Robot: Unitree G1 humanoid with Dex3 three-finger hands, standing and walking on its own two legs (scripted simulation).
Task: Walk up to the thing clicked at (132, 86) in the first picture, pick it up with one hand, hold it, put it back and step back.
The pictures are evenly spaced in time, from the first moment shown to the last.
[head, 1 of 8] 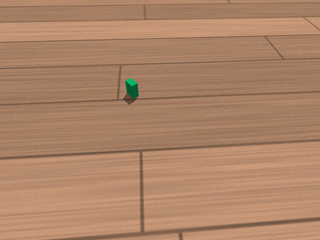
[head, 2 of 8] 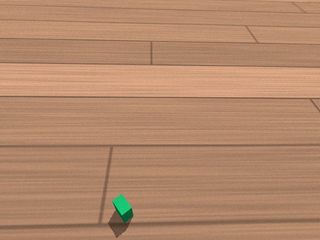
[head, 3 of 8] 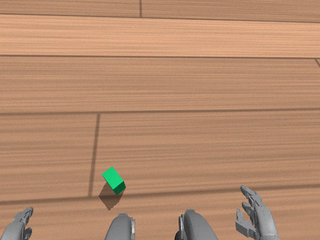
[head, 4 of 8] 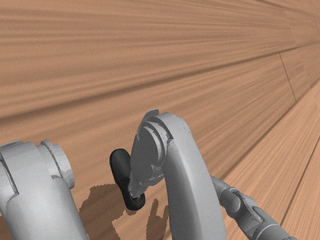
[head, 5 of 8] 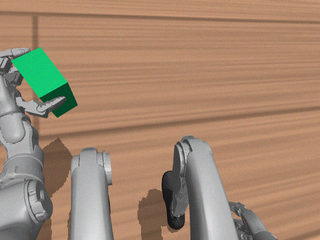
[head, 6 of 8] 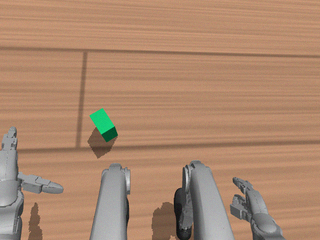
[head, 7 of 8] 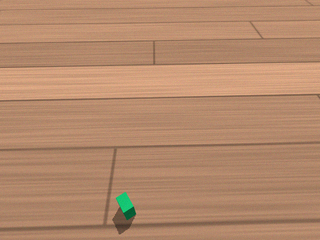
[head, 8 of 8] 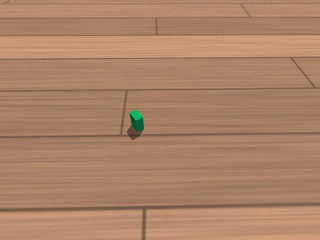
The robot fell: no
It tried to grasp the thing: yes
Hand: left
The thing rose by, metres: 0.68
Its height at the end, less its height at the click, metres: +0.00
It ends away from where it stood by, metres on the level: 0.02
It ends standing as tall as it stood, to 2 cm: yes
